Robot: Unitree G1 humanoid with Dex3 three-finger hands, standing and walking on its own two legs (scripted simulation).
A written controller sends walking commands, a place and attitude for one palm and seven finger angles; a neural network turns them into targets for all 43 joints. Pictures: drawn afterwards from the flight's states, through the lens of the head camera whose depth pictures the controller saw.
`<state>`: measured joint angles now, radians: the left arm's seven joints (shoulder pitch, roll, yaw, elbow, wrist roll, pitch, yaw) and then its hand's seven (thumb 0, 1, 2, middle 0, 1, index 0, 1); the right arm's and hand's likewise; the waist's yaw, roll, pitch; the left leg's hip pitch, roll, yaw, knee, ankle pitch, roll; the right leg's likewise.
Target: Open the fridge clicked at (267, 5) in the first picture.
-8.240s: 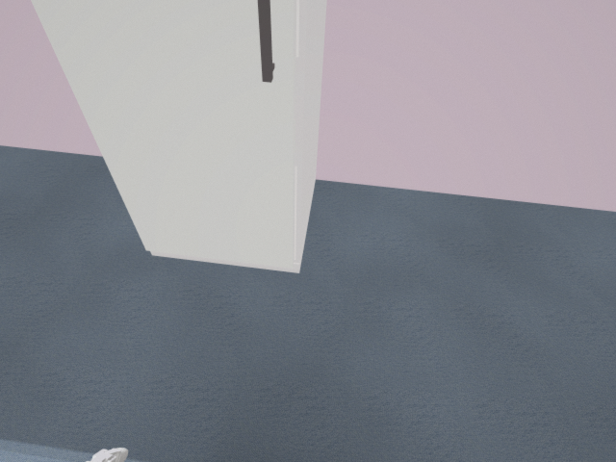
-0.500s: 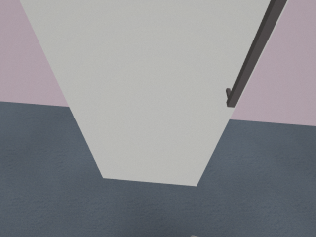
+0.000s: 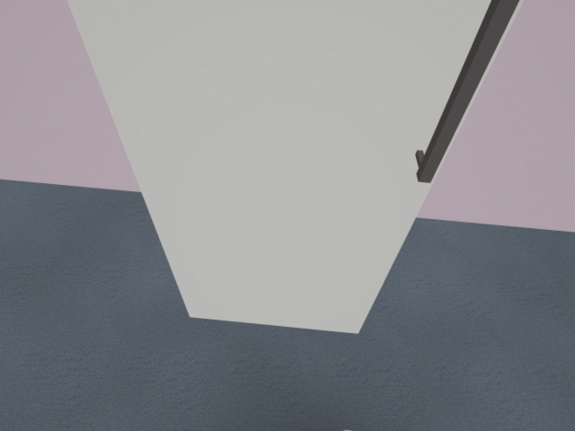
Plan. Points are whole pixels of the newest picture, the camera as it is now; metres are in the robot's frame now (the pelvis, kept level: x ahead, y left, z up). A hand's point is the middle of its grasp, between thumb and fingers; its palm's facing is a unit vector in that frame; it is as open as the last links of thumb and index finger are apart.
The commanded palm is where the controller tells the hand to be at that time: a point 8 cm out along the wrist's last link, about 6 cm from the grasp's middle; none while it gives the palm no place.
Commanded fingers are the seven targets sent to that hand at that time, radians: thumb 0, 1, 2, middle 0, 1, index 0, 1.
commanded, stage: come to a stop and stand still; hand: right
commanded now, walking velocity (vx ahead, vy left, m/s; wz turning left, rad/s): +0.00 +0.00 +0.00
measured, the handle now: (468, 62) +0.51 -0.19 +0.28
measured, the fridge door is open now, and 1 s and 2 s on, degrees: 0 0 0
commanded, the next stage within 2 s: look again from close up in 0.86 s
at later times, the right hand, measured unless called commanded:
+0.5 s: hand out of the picture -0.05 -0.16 -0.16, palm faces +0.05 +0.98 -0.17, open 7.3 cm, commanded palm none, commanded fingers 0.00 -0.90 -0.90 0.20 0.30 0.20 0.30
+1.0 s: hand out of the picture -0.04 -0.17 -0.17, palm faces +0.02 +0.98 -0.18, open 7.4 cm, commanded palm none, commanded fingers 0.00 -0.90 -0.90 0.20 0.30 0.20 0.30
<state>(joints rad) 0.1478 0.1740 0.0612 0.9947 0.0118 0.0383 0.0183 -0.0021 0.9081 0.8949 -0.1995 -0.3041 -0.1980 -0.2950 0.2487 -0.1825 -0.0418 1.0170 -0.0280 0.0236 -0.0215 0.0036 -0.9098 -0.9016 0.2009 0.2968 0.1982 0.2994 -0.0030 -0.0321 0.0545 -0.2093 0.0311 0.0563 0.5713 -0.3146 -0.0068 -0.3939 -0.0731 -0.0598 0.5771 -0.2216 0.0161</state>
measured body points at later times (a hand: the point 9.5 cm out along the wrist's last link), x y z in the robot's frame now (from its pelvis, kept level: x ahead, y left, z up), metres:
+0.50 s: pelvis -0.04 +0.01 +0.02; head -0.04 +0.01 +0.47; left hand -0.06 +0.21 -0.15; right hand -0.05 -0.21 -0.15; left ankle -0.01 +0.12 -0.73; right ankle -0.02 -0.12 -0.73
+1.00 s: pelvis -0.04 -0.01 +0.00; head -0.04 +0.00 +0.45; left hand -0.04 +0.21 -0.16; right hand -0.04 -0.23 -0.15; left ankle -0.01 +0.12 -0.73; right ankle -0.02 -0.12 -0.73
